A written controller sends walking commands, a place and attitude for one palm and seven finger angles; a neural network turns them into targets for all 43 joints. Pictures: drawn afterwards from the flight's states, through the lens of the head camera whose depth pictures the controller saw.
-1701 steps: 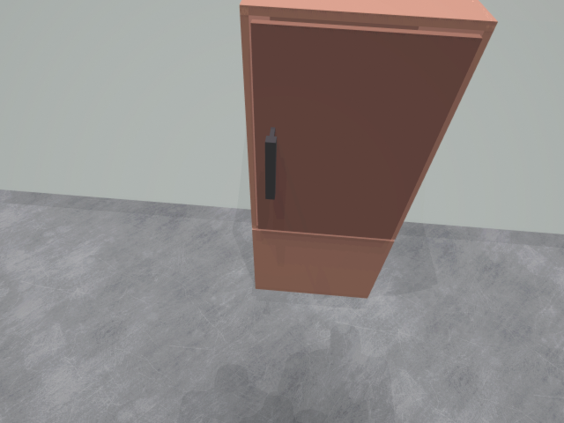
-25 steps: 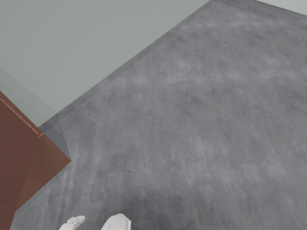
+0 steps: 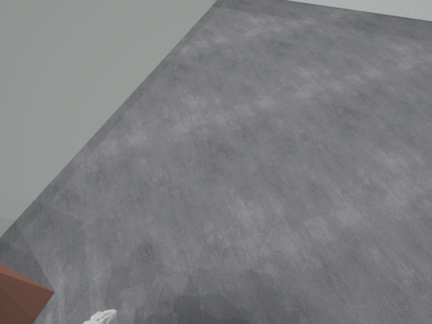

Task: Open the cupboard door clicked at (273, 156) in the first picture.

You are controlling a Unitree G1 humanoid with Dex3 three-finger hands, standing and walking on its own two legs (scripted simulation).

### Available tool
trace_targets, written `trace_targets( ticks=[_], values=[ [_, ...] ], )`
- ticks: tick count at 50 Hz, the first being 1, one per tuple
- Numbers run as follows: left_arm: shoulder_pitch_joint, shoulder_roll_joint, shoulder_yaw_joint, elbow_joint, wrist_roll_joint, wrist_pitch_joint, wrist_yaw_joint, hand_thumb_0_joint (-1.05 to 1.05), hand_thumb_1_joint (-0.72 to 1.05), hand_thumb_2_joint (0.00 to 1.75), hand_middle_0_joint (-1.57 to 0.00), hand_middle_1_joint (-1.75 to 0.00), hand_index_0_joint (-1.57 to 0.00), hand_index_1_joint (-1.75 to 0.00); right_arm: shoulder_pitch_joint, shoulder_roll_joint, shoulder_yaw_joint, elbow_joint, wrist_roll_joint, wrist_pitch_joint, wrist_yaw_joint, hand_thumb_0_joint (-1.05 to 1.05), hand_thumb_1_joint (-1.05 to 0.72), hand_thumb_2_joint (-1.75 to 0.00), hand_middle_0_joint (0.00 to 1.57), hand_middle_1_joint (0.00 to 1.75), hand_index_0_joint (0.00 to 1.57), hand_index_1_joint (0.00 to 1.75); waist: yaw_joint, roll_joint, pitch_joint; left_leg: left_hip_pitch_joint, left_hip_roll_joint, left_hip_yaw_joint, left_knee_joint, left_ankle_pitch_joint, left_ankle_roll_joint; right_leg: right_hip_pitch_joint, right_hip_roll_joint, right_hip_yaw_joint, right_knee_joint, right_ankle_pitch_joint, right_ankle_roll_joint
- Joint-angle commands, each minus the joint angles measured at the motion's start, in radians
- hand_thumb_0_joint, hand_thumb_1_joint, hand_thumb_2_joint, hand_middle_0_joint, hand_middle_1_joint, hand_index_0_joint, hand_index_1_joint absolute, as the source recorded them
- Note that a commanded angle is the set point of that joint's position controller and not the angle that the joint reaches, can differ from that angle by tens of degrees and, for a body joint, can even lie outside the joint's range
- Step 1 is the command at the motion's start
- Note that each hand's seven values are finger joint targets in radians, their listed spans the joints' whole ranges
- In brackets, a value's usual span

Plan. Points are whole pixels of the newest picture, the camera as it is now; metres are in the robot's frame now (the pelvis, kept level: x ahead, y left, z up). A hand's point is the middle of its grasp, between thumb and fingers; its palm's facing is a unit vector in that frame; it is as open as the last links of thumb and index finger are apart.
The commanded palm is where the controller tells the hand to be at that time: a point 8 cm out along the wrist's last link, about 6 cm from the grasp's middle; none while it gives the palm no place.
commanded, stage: walk to a spot facing it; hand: left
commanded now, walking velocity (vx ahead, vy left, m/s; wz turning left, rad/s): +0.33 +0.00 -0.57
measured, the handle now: out of the picture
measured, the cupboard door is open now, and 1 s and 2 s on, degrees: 43 43 43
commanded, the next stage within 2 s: turn to face it in 0.90 s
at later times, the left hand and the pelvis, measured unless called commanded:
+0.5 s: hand (150, 237) +0.32 +0.19 -0.16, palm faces -0.24 -0.95 -0.17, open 7.4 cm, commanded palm none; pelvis +0.22 +0.01 +0.02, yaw -17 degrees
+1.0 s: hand (227, 154) +0.57 +0.00 -0.14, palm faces -0.46 -0.86 -0.23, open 7.2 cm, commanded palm none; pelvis +0.42 -0.14 +0.02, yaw -29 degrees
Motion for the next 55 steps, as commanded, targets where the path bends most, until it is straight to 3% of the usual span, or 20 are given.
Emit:
trace_targets(
  ticks=[1, 3, 5, 13, 15, 16, 17, 18, 21, 25, 29, 33, 35, 37, 38, 39, 40, 43, 46, 55],
  values=[
    [0.162, 0.209, 0.056, -0.009, -0.007, -0.028, 0.053, 0.0, 0.9, 0.9, -0.2, -0.3, -0.2, -0.3, -0.21, -0.094, -0.035, -0.154, 0.001, -0.048, 0.004, 0.0, -0.9, -0.9, 0.2, 0.3, 0.2, 0.3, 0.094, -0.249, 0.003, -0.48, -0.021, -0.125, 0.294, 0.061, 0.005, 0.256, -0.323, 0.567, -0.448, -0.114, -0.204],
    [0.094, 0.166, 0.041, -0.029, -0.004, -0.044, 0.05, 0.0, 0.9, 0.9, -0.2, -0.3, -0.2, -0.3, -0.173, -0.081, -0.038, -0.122, -0.005, -0.039, 0.011, 0.0, -0.9, -0.9, 0.2, 0.3, 0.2, 0.3, 0.038, -0.214, 0.023, -0.363, -0.027, -0.112, 0.212, 0.158, -0.009, 0.129, -0.264, 0.416, -0.452, 0.026, -0.17],
    [0.1, 0.172, 0.044, -0.018, -0.002, -0.059, 0.044, 0.0, 0.9, 0.9, -0.2, -0.3, -0.2, -0.3, -0.148, -0.047, -0.036, -0.105, -0.004, -0.043, 0.019, 0.0, -0.9, -0.9, 0.2, 0.3, 0.2, 0.3, 0.021, -0.165, -0.012, -0.301, -0.06, -0.082, 0.115, 0.22, -0.015, 0.133, -0.217, 0.346, -0.433, 0.141, -0.162],
    [0.142, 0.18, 0.051, 0.027, -0.005, -0.065, 0.041, 0.0, 0.9, 0.9, -0.2, -0.3, -0.2, -0.3, -0.186, -0.038, -0.028, -0.118, 0.005, -0.089, 0.013, 0.0, -0.9, -0.9, 0.2, 0.3, 0.2, 0.3, 0.027, -0.19, -0.067, -0.149, -0.141, -0.032, -0.274, 0.278, 0.008, 0.268, -0.178, 0.323, -0.301, 0.437, -0.132],
    [0.101, 0.159, 0.05, 0.021, -0.013, -0.065, 0.043, 0.0, 0.9, 0.9, -0.2, -0.3, -0.2, -0.3, 0.019, -0.094, -0.041, -0.051, -0.001, -0.102, -0.007, 0.0, -0.9, -0.9, 0.2, 0.3, 0.2, 0.3, -0.077, -0.112, -0.149, 0.207, -0.146, -0.034, -0.426, 0.373, 0.032, 0.117, -0.11, 0.259, -0.082, 0.516, -0.077],
    [0.124, 0.101, 0.04, 0.007, -0.023, -0.064, 0.037, 0.0, 0.9, 0.9, -0.2, -0.3, -0.2, -0.3, 0.175, -0.206, -0.067, -0.01, -0.019, -0.11, -0.02, 0.0, -0.9, -0.9, 0.2, 0.3, 0.2, 0.3, -0.136, 0.108, -0.262, 0.468, 0.082, -0.31, -0.454, 0.326, 0.109, -0.091, -0.001, 0.182, 0.189, 0.275, -0.02],
    [0.144, 0.052, 0.021, -0.015, -0.029, -0.069, 0.028, 0.0, 0.9, 0.9, -0.2, -0.3, -0.2, -0.3, 0.287, -0.277, -0.076, 0.008, -0.027, -0.107, -0.026, 0.0, -0.9, -0.9, 0.2, 0.3, 0.2, 0.3, -0.146, 0.33, -0.347, 0.575, 0.341, -0.65, -0.571, 0.322, 0.222, -0.281, 0.094, 0.103, 0.543, -0.235, 0.012],
    [0.086, 0.081, 0.025, -0.027, -0.017, -0.07, 0.03, 0.0, 0.9, 0.9, -0.2, -0.3, -0.2, -0.3, 0.242, -0.244, -0.063, 0.001, -0.023, -0.093, -0.028, 0.0, -0.9, -0.9, 0.2, 0.3, 0.2, 0.3, -0.128, 0.193, -0.268, 0.481, 0.374, -0.685, -0.606, 0.292, 0.273, -0.344, 0.013, 0.186, 0.677, -0.213, -0.005],
    [-0.003, 0.058, 0.026, -0.018, 0.0, -0.057, 0.009, 0.0, 0.9, 0.9, -0.2, -0.3, -0.2, -0.3, 0.071, -0.095, -0.026, -0.032, -0.02, -0.107, -0.024, 0.0, -0.9, -0.9, 0.2, 0.3, 0.2, 0.3, -0.043, 0.101, 0.001, 0.151, 0.247, -0.379, -0.655, 0.354, 0.195, -0.371, -0.091, 0.15, 0.706, 0.003, 0.022],
    [0.028, 0.003, 0.008, -0.012, 0.004, -0.019, -0.009, 0.0, 0.9, 0.9, -0.2, -0.3, -0.2, -0.3, 0.082, -0.079, -0.017, 0.005, -0.008, -0.123, -0.027, 0.0, -0.9, -0.9, 0.2, 0.3, 0.2, 0.3, 0.009, 0.106, -0.053, 0.185, 0.152, -0.064, -0.645, 0.625, 0.141, -0.33, -0.096, 0.083, 0.512, 0.098, 0.045],
    [-0.078, -0.011, -0.003, -0.047, 0.006, -0.018, -0.014, 0.0, 0.9, 0.9, -0.2, -0.3, -0.2, -0.3, 0.127, -0.074, -0.018, 0.026, -0.01, -0.114, -0.017, 0.0, -0.9, -0.9, 0.2, 0.3, 0.2, 0.3, -0.015, 0.102, -0.042, 0.212, 0.132, 0.048, -0.653, 0.624, 0.135, -0.295, -0.089, 0.021, 0.249, 0.185, 0.04],
    [-0.156, 0.009, -0.001, -0.065, 0.003, -0.019, -0.014, 0.0, 0.9, 0.9, -0.2, -0.3, -0.2, -0.3, 0.158, -0.096, -0.02, 0.047, -0.017, -0.103, -0.013, 0.0, -0.9, -0.9, 0.2, 0.3, 0.2, 0.3, -0.032, 0.052, -0.005, 0.206, 0.172, 0.063, -0.638, 0.636, 0.142, -0.189, -0.06, -0.022, 0.075, 0.16, 0.012],
    [-0.1, 0.033, 0.003, -0.052, 0.003, -0.025, -0.01, 0.0, 0.9, 0.9, -0.2, -0.3, -0.2, -0.3, 0.152, -0.115, -0.02, 0.055, -0.015, -0.097, -0.012, 0.0, -0.9, -0.9, 0.2, 0.3, 0.2, 0.3, 0.008, 0.063, -0.034, 0.228, 0.173, 0.097, -0.523, 0.852, 0.13, -0.081, -0.017, -0.058, 0.032, 0.12, -0.017],
    [0.18, 0.1, 0.028, 0.032, 0.006, -0.044, 0.002, 0.0, 0.9, 0.9, -0.2, -0.3, -0.2, -0.3, 0.091, -0.126, -0.02, 0.041, -0.003, -0.097, -0.01, 0.0, -0.9, -0.9, 0.2, 0.3, 0.2, 0.3, 0.147, -0.006, -0.16, 0.1, 0.109, 0.152, -0.166, 0.933, 0.078, 0.312, 0.018, -0.048, -0.065, 0.144, -0.062],
    [0.331, 0.216, 0.061, 0.072, 0.009, -0.056, 0.017, 0.0, 0.9, 0.9, -0.2, -0.3, -0.2, -0.3, 0.096, -0.074, -0.01, 0.017, 0.014, -0.1, 0.002, 0.0, -0.9, -0.9, 0.2, 0.3, 0.2, 0.3, 0.205, -0.256, -0.287, -0.161, -0.01, 0.181, 0.176, 0.492, 0.038, 0.585, -0.211, 0.269, -0.156, 0.116, -0.141],
    [0.366, 0.292, 0.072, 0.081, -0.012, -0.057, 0.034, 0.0, 0.9, 0.9, -0.2, -0.3, -0.2, -0.3, 0.086, -0.037, -0.008, -0.022, 0.026, -0.098, -0.002, 0.0, -0.9, -0.9, 0.2, 0.3, 0.2, 0.3, 0.179, -0.393, -0.348, -0.369, -0.135, 0.054, 0.474, -0.071, 0.01, 0.649, -0.435, 0.709, -0.327, 0.263, -0.239],
    [0.291, 0.284, 0.07, 0.067, -0.025, -0.05, 0.046, 0.0, 0.9, 0.9, -0.2, -0.3, -0.2, -0.3, 0.026, -0.059, -0.016, -0.022, 0.02, -0.093, -0.006, 0.0, -0.9, -0.9, 0.2, 0.3, 0.2, 0.3, 0.152, -0.239, -0.245, -0.441, -0.074, -0.096, 0.519, -0.002, 0.03, 0.571, -0.42, 0.646, -0.359, 0.233, -0.24],
    [0.094, 0.138, 0.02, 0.027, -0.023, -0.061, 0.051, 0.0, 0.9, 0.9, -0.2, -0.3, -0.2, -0.3, -0.014, -0.022, -0.017, 0.014, 0.003, -0.076, -0.01, 0.0, -0.9, -0.9, 0.2, 0.3, 0.2, 0.3, 0.034, -0.134, -0.065, -0.307, 0.003, -0.116, 0.379, 0.184, 0.014, 0.157, -0.3, 0.354, -0.389, 0.373, -0.161],
    [0.071, 0.102, 0.012, 0.039, -0.011, -0.084, 0.05, 0.0, 0.9, 0.9, -0.2, -0.3, -0.2, -0.3, 0.079, 0.022, -0.012, 0.06, -0.004, -0.051, -0.003, 0.0, -0.9, -0.9, 0.2, 0.3, 0.2, 0.3, -0.032, -0.133, -0.085, -0.213, -0.023, -0.084, 0.218, 0.238, 0.0, 0.091, -0.221, 0.204, -0.399, 0.495, -0.141],
    [0.167, 0.069, -0.007, 0.124, -0.012, -0.1, 0.063, 0.0, 0.9, 0.9, -0.2, -0.3, -0.2, -0.3, -0.116, 0.045, 0.003, 0.032, 0.014, -0.066, 0.009, 0.0, -0.9, -0.9, 0.2, 0.3, 0.2, 0.3, 0.007, -0.161, -0.066, -0.24, -0.101, -0.036, -0.156, 0.349, 0.028, 0.317, -0.216, 0.101, -0.338, 0.861, -0.108]
  ],
)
